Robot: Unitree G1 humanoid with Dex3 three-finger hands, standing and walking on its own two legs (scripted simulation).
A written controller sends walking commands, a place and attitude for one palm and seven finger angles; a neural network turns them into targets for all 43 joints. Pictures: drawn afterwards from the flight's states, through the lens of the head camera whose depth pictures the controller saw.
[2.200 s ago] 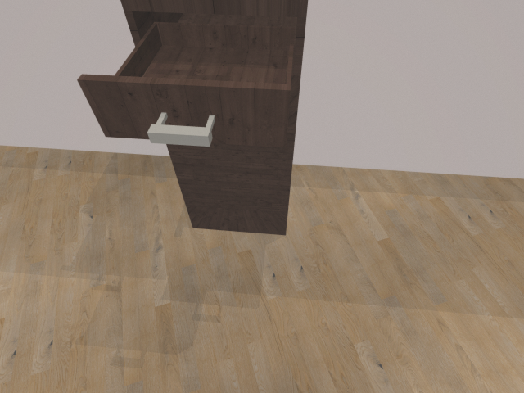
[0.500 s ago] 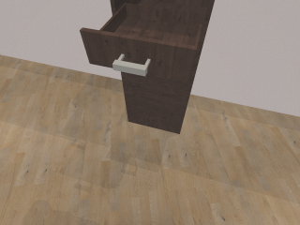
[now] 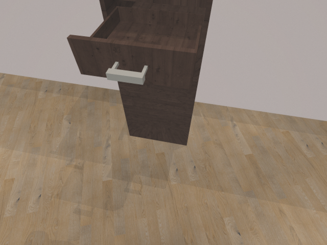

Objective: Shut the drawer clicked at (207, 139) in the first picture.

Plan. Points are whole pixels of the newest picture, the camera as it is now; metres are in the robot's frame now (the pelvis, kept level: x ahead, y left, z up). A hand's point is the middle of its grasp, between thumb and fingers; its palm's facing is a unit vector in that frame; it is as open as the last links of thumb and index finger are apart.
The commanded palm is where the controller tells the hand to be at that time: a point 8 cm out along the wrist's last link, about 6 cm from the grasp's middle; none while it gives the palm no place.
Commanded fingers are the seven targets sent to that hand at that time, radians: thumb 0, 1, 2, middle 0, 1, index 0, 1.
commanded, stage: turn to face it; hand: left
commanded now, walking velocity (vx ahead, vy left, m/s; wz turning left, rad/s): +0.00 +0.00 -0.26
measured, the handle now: (128, 71) +0.56 +0.15 +0.10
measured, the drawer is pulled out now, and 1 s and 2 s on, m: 0.30 0.30 0.30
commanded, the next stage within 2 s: take the last steps up to it in 0.20 s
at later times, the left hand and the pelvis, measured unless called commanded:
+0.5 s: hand out of the picture +0.05 +0.20 -0.17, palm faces -0.01 -0.98 -0.22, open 7.4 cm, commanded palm none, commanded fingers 0.00 0.90 0.90 -0.20 -0.30 -0.20 -0.30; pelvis +0.00 +0.01 +0.00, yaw -4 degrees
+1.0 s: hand (122, 229) +0.19 +0.14 -0.18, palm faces -0.08 -0.98 -0.19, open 7.3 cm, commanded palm none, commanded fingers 0.00 0.90 0.90 -0.20 -0.30 -0.20 -0.30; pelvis +0.13 -0.04 +0.00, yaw -6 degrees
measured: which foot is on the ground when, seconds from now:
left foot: down 0.00-0.84, up 0.86-1.00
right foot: down 0.00-0.54, up 0.56-0.82, down 0.84-1.00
